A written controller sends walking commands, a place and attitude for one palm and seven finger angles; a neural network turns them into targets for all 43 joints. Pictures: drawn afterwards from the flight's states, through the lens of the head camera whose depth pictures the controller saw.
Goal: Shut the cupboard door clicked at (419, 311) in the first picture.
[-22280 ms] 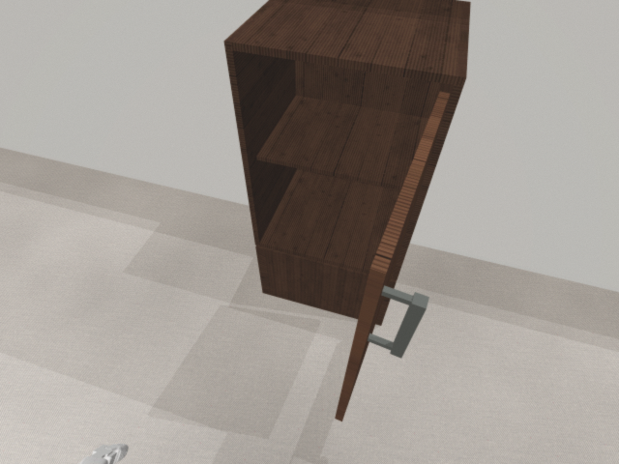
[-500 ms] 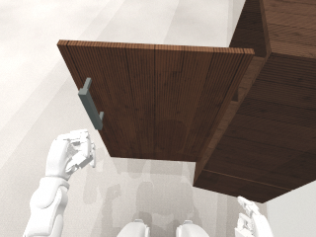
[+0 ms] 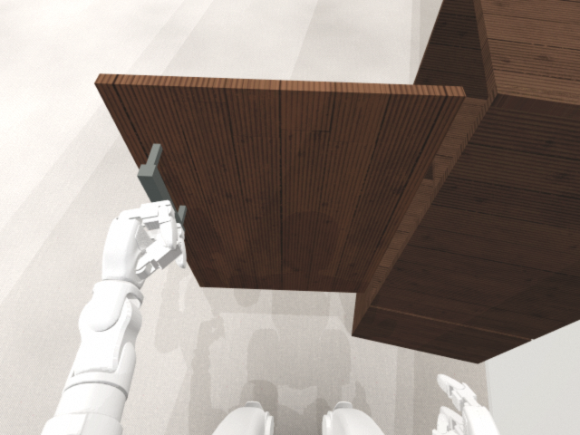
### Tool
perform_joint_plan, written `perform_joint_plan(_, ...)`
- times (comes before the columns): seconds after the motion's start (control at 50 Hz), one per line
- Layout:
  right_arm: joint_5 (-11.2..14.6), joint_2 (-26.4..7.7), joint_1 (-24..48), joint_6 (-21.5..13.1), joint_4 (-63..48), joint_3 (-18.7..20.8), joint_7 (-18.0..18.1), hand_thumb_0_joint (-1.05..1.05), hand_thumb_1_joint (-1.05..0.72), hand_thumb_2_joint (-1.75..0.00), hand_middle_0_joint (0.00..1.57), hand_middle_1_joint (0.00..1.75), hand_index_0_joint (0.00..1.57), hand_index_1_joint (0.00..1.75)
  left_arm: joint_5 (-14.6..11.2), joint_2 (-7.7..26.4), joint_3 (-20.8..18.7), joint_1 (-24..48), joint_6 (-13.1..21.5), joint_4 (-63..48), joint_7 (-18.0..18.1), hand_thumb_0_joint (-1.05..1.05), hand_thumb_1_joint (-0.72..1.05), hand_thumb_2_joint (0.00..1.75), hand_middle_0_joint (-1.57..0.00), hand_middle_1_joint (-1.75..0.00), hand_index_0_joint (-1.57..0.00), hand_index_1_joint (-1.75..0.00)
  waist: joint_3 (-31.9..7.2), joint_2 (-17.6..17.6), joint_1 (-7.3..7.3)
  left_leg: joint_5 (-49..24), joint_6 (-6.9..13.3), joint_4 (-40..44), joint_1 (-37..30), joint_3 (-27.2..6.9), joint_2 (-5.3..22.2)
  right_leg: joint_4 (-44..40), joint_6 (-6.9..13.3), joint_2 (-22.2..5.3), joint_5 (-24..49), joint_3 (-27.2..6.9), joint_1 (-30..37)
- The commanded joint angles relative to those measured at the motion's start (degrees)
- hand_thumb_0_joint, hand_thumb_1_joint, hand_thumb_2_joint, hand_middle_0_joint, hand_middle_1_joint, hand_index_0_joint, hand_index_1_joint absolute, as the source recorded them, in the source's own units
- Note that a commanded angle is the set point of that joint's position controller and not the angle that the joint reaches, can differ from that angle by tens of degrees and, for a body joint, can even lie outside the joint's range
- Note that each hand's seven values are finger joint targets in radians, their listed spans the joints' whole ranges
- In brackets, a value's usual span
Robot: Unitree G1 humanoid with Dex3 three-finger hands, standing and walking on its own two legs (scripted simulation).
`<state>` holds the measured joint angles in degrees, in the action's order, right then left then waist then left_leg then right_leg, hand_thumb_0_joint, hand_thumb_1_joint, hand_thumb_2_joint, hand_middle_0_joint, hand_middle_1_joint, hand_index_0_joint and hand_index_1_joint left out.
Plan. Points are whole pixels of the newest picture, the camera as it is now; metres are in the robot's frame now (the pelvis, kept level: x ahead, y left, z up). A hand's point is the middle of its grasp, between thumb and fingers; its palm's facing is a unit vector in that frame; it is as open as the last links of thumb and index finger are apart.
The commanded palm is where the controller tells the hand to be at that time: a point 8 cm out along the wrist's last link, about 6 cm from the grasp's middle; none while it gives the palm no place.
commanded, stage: bring the fist close to the handle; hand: left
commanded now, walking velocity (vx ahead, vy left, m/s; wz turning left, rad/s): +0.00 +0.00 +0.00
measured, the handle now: (167, 195) +0.43 +0.21 +0.05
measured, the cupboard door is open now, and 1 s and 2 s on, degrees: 100 93 78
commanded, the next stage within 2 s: push the door shut along its arc in 0.28 s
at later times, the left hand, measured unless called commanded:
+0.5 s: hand (175, 250) +0.34 +0.17 +0.05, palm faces -0.02 -1.00 -0.03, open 3.1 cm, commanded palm +0.33 +0.22 +0.05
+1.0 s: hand (194, 207) +0.41 +0.16 +0.06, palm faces -0.17 -0.98 -0.03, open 3.1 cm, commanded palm +0.39 +0.21 +0.05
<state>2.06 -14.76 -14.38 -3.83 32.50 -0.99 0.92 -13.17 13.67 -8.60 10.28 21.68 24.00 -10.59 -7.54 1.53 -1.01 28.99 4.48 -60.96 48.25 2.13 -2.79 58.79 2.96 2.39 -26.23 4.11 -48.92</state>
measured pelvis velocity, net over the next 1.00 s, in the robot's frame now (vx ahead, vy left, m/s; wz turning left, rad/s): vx -0.01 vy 0.00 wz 0.00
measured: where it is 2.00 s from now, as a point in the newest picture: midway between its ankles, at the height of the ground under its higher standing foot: outside the picture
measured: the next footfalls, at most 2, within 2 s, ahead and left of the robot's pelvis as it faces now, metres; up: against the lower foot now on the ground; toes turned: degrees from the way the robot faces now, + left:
none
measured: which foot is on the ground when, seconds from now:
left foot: down 0.00-1.00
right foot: down 0.00-1.00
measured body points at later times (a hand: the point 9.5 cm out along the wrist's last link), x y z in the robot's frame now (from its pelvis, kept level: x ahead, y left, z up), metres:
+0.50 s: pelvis +0.00 +0.00 +0.00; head +0.07 +0.00 +0.44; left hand +0.34 +0.23 +0.05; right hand +0.15 -0.25 -0.10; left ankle +0.00 +0.07 -0.67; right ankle +0.02 -0.09 -0.67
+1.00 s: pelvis -0.01 +0.00 +0.00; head +0.09 +0.01 +0.44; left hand +0.41 +0.21 +0.06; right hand +0.08 -0.26 -0.12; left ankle +0.00 +0.07 -0.67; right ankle +0.02 -0.09 -0.67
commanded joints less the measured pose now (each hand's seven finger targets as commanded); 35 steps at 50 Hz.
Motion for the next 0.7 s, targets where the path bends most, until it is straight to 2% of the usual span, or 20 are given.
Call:
perform_joint_plan(0.0,-0.12,-8.12,-1.04,-2.17,-7.4,3.5,-0.09,0.0,-0.9,-0.9,0.2,0.3,0.2,0.3,-0.48,6.84,-2.26,10.48,4.28,-11.46,0.34,0.0,0.9,0.9,-1.3,-1.5,-1.3,-1.5,-19.24,-0.57,0.22,-22.7,-4.47,9.16,-11.5,-6.08,3.08,-5.86,-0.77,-1.12,17.7,-3.04,12.75)
perform_joint_plan(0.04,-0.14,-8.0,-0.73,-1.7,-7.22,3.45,-0.04,0.0,-0.9,-0.9,0.2,0.3,0.2,0.3,-0.21,7.03,-2.94,11.77,4.39,-10.02,1.03,0.0,0.9,0.9,-1.3,-1.5,-1.3,-1.5,-17.32,-2.73,-0.18,-18.89,-4.02,9.38,-9.33,-5.57,2.87,-6.5,-1.0,-1.25,16.13,-3.44,12.88)
perform_joint_plan(0.1,-0.27,-8.11,-0.36,-1.54,-7.38,3.38,0.18,0.0,-0.9,-0.9,0.2,0.3,0.2,0.3,0.53,9.18,-4.23,13.93,5.41,-11.54,1.9,0.0,0.9,0.9,-1.3,-1.5,-1.3,-1.5,-18.15,-0.51,0.19,-16.92,-3.86,9.53,-9.05,-5.55,2.69,-6.36,-0.69,-1.31,14.6,-3.86,13.15)
perform_joint_plan(0.14,-0.34,-7.74,0.0,-1.74,-7.41,3.38,0.07,0.0,-0.9,-0.9,0.2,0.3,0.2,0.3,0.52,6.93,-2.42,14.34,6.07,-12.68,2.14,0.0,0.9,0.9,-1.3,-1.5,-1.3,-1.5,-19.68,1.17,0.0,-17.59,-4.1,9.47,-11.36,-5.87,2.81,-6.23,-0.76,-1.33,14.61,-3.65,12.24)
perform_joint_plan(0.2,-0.42,-8.1,-0.52,-1.64,-6.88,3.43,0.27,0.0,-0.9,-0.9,0.2,0.3,0.2,0.3,0.23,8.74,-4.01,13.48,6.29,-11.03,1.94,0.0,0.9,0.9,-1.3,-1.5,-1.3,-1.5,-19.56,-1.76,-0.04,-18.26,-3.78,9.19,-9.74,-5.64,2.74,-6.38,-0.8,-1.16,16.01,-3.97,14.07)
perform_joint_plan(0.24,-0.24,-7.82,-0.39,-1.61,-7.01,3.46,0.26,0.0,-0.9,-0.9,0.2,0.3,0.2,0.3,0.12,8.08,-3.67,12.31,6.29,-11.26,1.31,0.0,0.9,0.9,-1.3,-1.5,-1.3,-1.5,-20.75,-0.66,0.27,-20.03,-3.98,9.26,-10.64,-5.49,2.77,-6.07,-0.8,-1.24,17.56,-3.89,14.62)
perform_joint_plan(0.28,-0.09,-7.8,-0.32,-1.62,-6.77,3.43,0.2,0.0,-0.9,-0.9,0.2,0.3,0.2,0.3,-0.16,6.93,-2.28,13.27,5.89,-11.06,0.56,0.0,0.9,0.9,-1.3,-1.5,-1.3,-1.5,-19.07,0.41,-0.37,-19.29,-4.08,9.3,-10.84,-5.52,2.81,-6.45,-0.86,-1.26,16.69,-3.71,13.26)
perform_joint_plan(0.32,-0.03,-7.98,-0.25,-1.43,-6.94,3.37,0.32,0.0,-0.9,-0.9,0.2,0.3,0.2,0.3,-0.27,8.79,-4.09,11.95,5.61,-10.24,0.32,0.0,0.9,0.9,-1.3,-1.5,-1.3,-1.5,-18.56,-0.42,0.19,-18.72,-3.93,9.48,-9.57,-5.37,2.74,-6.53,-0.74,-1.26,16.52,-3.96,14.01)
perform_joint_plan(0.34,0.0,-7.65,0.05,-1.54,-7.17,3.21,0.21,0.0,-0.9,-0.9,0.2,0.3,0.2,0.3,-0.49,6.5,-1.99,12.59,5.52,-10.78,0.07,0.0,0.9,0.9,-1.3,-1.5,-1.3,-1.5,-18.47,0.15,-0.09,-18.54,-3.88,9.56,-10.02,-5.44,2.62,-6.66,-0.8,-1.3,16.41,-3.91,13.81)
perform_joint_plan(0.36,0.08,-7.71,-0.06,-1.59,-7.08,3.4,0.27,0.0,-0.9,-0.9,0.2,0.3,0.2,0.3,-0.5,6.46,-1.87,12.85,5.49,-10.94,-0.09,0.0,0.9,0.9,-1.3,-1.5,-1.3,-1.5,-18.39,0.29,-0.32,-18.6,-3.96,9.52,-10.58,-5.54,2.79,-6.72,-0.79,-1.31,16.22,-3.71,13.23)
perform_joint_plan(0.4,-0.01,-8.25,-0.42,-1.6,-6.76,3.33,0.51,0.0,-0.9,-0.9,0.2,0.3,0.2,0.3,-0.55,9.14,-3.78,13.78,5.46,-9.67,-0.39,0.0,0.9,0.9,-1.3,-1.5,-1.3,-1.5,-17.78,-1.43,-0.51,-17.13,-3.64,9.19,-9.07,-5.64,2.7,-6.86,-0.78,-1.22,15.29,-4.07,13.29)
perform_joint_plan(0.42,0.07,-8.15,-0.01,-1.57,-6.45,3.19,0.64,0.0,-0.9,-0.9,0.2,0.3,0.2,0.3,-0.13,8.7,-2.61,17.43,5.57,-8.93,-0.72,0.0,0.9,0.9,-1.3,-1.5,-1.3,-1.5,-16.87,-1.09,-1.69,-14.74,-3.41,8.93,-8.37,-5.47,2.66,-7.09,-1.01,-1.45,13.59,-4.32,11.95)
perform_joint_plan(0.46,0.2,-8.21,0.13,-1.84,-5.74,2.95,0.99,0.0,-0.9,-0.9,0.2,0.3,0.2,0.3,0.27,8.73,-1.77,23.74,6.01,-7.33,-1.18,0.0,0.9,0.9,-1.3,-1.5,-1.3,-1.5,-15.74,0.35,-2.49,-12.01,-3.47,9.08,-8.47,-6.23,2.75,-7.08,-0.86,-1.49,10.75,-4.27,9.66)
perform_joint_plan(0.5,0.17,-8.69,-0.52,-2.1,-5.23,3.03,1.32,0.0,-0.9,-0.9,0.2,0.3,0.2,0.3,0.24,10.45,-2.48,27.49,6.12,-5.8,-1.73,0.0,0.9,0.9,-1.3,-1.5,-1.3,-1.5,-17.47,0.38,-2.71,-12.21,-3.4,8.57,-9.34,-6.45,2.77,-6.97,-0.76,-1.41,10.54,-4.41,9.47)
perform_joint_plan(0.52,0.21,-8.66,-0.5,-2.12,-4.99,3.06,1.38,0.0,-0.9,-0.9,0.2,0.3,0.2,0.3,0.16,11.07,-3.34,27.68,6.01,-4.05,-2.01,0.0,0.9,0.9,-1.3,-1.5,-1.3,-1.5,-18.61,0.62,-2.34,-12.7,-3.46,8.49,-9.91,-6.49,2.72,-6.9,-0.75,-1.48,11.06,-4.51,9.69)
perform_joint_plan(0.56,0.27,-8.76,-1.03,-2.29,-4.63,2.98,1.35,0.0,-0.9,-0.9,0.2,0.3,0.2,0.3,0.14,11.01,-2.71,30.43,5.9,-3.07,-2.98,0.0,0.9,0.9,-1.3,-1.5,-1.3,-1.5,-21.24,2.58,-2.45,-15.67,-3.99,8.37,-12.09,-6.93,2.85,-6.1,-0.61,-1.53,13.13,-4.08,9.53)
perform_joint_plan(0.6,0.21,-9.14,-2.07,-2.07,-4.62,3.07,1.13,0.0,-0.9,-0.9,0.2,0.3,0.2,0.3,-0.07,11.94,-3.77,28.87,5.21,-0.01,-3.77,0.0,0.9,0.9,-1.3,-1.5,-1.3,-1.5,-22.28,2.64,-1.61,-18.66,-4.29,8.3,-12.92,-7.13,2.89,-5.71,-0.43,-1.33,14.81,-3.72,9.78)
perform_joint_plan(0.62,0.47,-8.97,-2.11,-1.99,-4.42,2.95,1.07,0.0,-0.9,-0.9,0.2,0.3,0.2,0.3,-0.01,10.38,-1.71,31.33,5.08,0.4,-4.35,0.0,0.9,0.9,-1.3,-1.5,-1.3,-1.5,-21.53,2.3,-2.82,-19.61,-4.27,8.16,-13.31,-7.16,3.08,-5.9,-0.59,-1.45,15.63,-3.68,8.86)
perform_joint_plan(0.64,0.46,-8.94,-2.55,-1.92,-4.04,3.08,0.96,0.0,-0.9,-0.9,0.2,0.3,0.2,0.3,-0.17,9.97,-1.55,32.72,4.98,1.42,-4.75,0.0,0.9,0.9,-1.3,-1.5,-1.3,-1.5,-21.45,1.71,-2.87,-19.05,-4.2,8.08,-12.97,-7.14,3.08,-6.03,-0.7,-1.46,15.28,-3.69,8.98)
perform_joint_plan(0.68,0.48,-9.36,-3.09,-1.75,-3.87,3.21,0.91,0.0,-0.9,-0.9,0.2,0.3,0.2,0.3,-0.31,11.56,-2.79,33.73,5.27,2.79,-5.42,0.0,0.9,0.9,-1.3,-1.5,-1.3,-1.5,-21.94,1.43,-2.66,-19.88,-4.35,8.16,-13.37,-7.46,3.18,-5.93,-0.54,-1.44,15.67,-3.58,9.09)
